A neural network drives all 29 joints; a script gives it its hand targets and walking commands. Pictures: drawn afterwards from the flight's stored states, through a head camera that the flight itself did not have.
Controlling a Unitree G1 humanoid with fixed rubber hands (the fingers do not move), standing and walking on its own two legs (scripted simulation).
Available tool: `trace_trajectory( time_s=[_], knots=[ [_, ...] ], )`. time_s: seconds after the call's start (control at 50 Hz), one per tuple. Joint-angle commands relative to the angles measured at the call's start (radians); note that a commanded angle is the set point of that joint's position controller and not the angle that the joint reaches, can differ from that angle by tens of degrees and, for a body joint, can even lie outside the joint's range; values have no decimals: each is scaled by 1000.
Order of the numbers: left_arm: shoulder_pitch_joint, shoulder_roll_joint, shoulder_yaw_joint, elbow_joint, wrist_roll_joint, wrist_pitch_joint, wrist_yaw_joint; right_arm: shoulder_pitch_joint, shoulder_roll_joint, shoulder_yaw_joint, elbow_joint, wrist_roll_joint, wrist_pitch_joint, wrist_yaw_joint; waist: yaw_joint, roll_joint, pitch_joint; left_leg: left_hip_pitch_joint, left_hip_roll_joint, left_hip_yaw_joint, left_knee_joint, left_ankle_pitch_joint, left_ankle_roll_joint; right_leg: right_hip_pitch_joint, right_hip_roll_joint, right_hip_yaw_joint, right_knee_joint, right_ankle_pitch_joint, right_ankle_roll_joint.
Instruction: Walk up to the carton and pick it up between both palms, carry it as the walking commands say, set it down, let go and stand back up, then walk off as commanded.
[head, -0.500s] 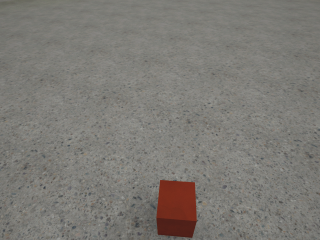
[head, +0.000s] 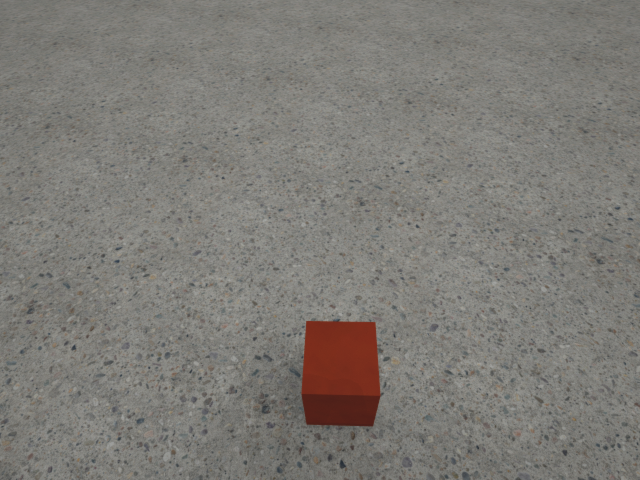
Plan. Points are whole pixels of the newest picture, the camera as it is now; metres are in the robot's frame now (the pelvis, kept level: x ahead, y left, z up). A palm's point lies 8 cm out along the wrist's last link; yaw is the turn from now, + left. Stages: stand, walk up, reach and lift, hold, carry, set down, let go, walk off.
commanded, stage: walk off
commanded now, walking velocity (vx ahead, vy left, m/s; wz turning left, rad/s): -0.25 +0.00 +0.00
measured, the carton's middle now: (340, 374) +0.53 -0.01 -0.64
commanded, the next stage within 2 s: none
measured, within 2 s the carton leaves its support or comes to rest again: neither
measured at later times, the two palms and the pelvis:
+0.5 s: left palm out of the picture -0.05 +0.22 -0.14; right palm out of the picture -0.07 -0.29 -0.13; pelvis -0.13 -0.03 +0.00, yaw +2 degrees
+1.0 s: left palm out of the picture -0.22 +0.20 -0.12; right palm out of the picture -0.22 -0.31 -0.15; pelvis -0.27 -0.05 +0.00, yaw -2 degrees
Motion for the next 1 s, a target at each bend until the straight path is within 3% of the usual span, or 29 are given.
trace_trajectory(
  time_s=[0.0,0.04,0.06,0.08,0.1,0.12,0.14,0.16,0.2,0.36,0.44,0.46,0.48,0.5,0.52,0.54,0.56,0.62,0.66,0.72,0.78,0.8,0.82,0.84,0.86,0.88,0.9,0.94,0.98],
  knots=[
    [68,97,21,-34,-2,-1,11,-45,-179,-41,-70,-6,7,-11,-4,148,-117,-31,349,-276,-176,642,192,49,-49,-10,105,-80,11],
    [126,60,14,-15,-8,-5,11,-64,-174,-44,-67,2,16,-8,23,136,-157,44,294,-228,-90,619,130,103,-69,-42,-168,77,5],
    [169,53,14,-1,-10,-12,13,-58,-173,-52,-67,11,21,-6,43,106,-159,40,262,-195,-30,547,86,171,-81,-43,-376,275,-2],
    [154,113,22,-11,0,-19,17,9,-151,-60,-62,22,24,-8,10,-95,-145,-14,144,-98,132,305,8,202,-200,168,-552,541,-32],
    [97,198,42,-27,-4,-14,17,10,-94,-54,-77,18,26,-12,-22,-349,-92,-245,-35,1,364,-387,-59,249,-405,407,-499,1058,-142],
    [132,219,41,-27,0,-17,17,-7,-84,-51,-69,12,31,-28,15,-227,-104,-186,-21,-140,589,-447,-53,138,-447,348,-467,1178,-235],
    [154,186,44,-24,9,-16,24,-33,-105,-55,-84,5,34,-23,30,-168,-103,-178,-29,-184,658,-403,-50,98,-419,295,-445,1094,-263],
    [94,131,38,-35,17,-10,23,-32,-98,-55,-65,6,37,-19,2,-89,-73,-192,-29,-210,704,-358,-50,91,-362,232,-448,961,-238],
    [-51,133,43,-99,16,-6,32,7,-110,-72,-32,15,38,-13,-50,-69,-92,-189,-33,-182,757,-279,-75,105,-294,171,-443,870,-209],
    [7,95,55,-87,5,3,32,12,-68,-79,-26,22,26,-27,12,-152,-119,-115,51,-95,343,-302,-104,275,-333,246,-479,765,-226],
    [-23,141,78,-75,-6,22,27,164,-48,-83,21,31,20,-24,-35,-185,-154,104,46,-27,-23,-199,-73,214,-314,210,-489,670,-176],
    [-17,142,84,-75,-12,26,24,207,-58,-88,32,32,15,-21,-56,-110,-147,180,66,-49,-191,-54,-57,149,-285,167,-463,561,-123],
    [19,108,86,-79,-20,28,19,207,-106,-96,32,18,11,-20,-40,111,-113,169,182,-216,-294,-22,-22,66,-165,59,-292,375,-52],
    [23,57,83,-110,-20,25,20,140,-209,-110,-2,18,15,-17,-19,409,-68,152,450,-520,-333,212,88,-154,30,-112,-60,-113,7],
    [-47,84,99,-109,0,31,31,65,-192,-100,-33,-4,13,-15,-38,300,-28,-38,483,-452,-303,338,166,-112,26,-5,206,-184,-2],
    [-74,71,92,-128,10,32,27,6,-181,-93,-60,-19,2,-27,-33,249,2,-155,435,-341,-285,413,190,-44,22,79,359,-142,-32],
    [-85,52,84,-113,5,31,15,-38,-133,-95,-75,-25,-3,-26,-22,164,-8,-126,348,-261,-262,392,159,-52,39,80,422,-70,-33],
    [-54,51,99,-109,2,28,7,-66,-111,-81,-110,-14,-5,-40,16,212,-46,-4,281,-158,-191,535,114,-109,46,57,433,-34,16],
    [-42,50,92,-107,3,20,14,-17,-114,-84,-94,-3,-3,-34,-12,236,-58,100,283,-181,-162,604,127,-116,23,20,295,-54,46],
    [-68,47,83,-126,-3,17,18,63,-112,-80,-72,-5,-9,-31,-57,277,-84,214,362,-283,-152,687,161,-98,-41,-17,77,-114,50],
    [22,29,73,-95,-24,11,16,75,-132,-87,-51,-4,1,-19,-40,286,-127,231,315,-245,-109,709,120,77,-43,-66,-261,-12,34],
    [70,28,72,-79,-24,3,17,90,-148,-97,-42,2,9,-17,-18,255,-123,191,284,-200,-59,661,83,168,-51,-65,-468,166,27],
    [94,87,81,-71,-17,-5,15,127,-144,-106,-41,10,13,-14,-24,90,-140,105,218,-136,29,477,15,271,-109,10,-574,481,25],
    [118,185,109,-64,-9,-6,16,114,-104,-103,-78,11,10,-15,-22,-246,-133,-167,80,-25,199,-58,-51,393,-337,272,-511,886,-39],
    [116,200,100,-77,-12,-10,17,37,-63,-92,-99,6,19,-31,22,-284,-91,-207,16,-43,449,-450,-64,267,-434,296,-468,1130,-166],
    [134,185,102,-71,-1,-14,20,-24,-59,-84,-119,4,25,-32,72,-236,-73,-130,18,-149,583,-421,-54,122,-439,239,-467,1046,-253],
    [66,105,93,-83,14,-11,14,-37,-78,-88,-112,5,29,-18,41,-174,-23,-143,1,-195,655,-366,-45,71,-391,192,-470,886,-248],
    [-85,107,90,-147,18,-8,19,31,-62,-95,-72,22,32,4,-31,-166,-57,-165,-14,-172,702,-292,-60,134,-303,115,-478,825,-202],
    [-84,119,93,-164,6,-4,24,31,-73,-100,-71,14,31,1,-30,-168,-83,-170,-13,-162,677,-292,-76,167,-324,137,-472,820,-201]
  ],
)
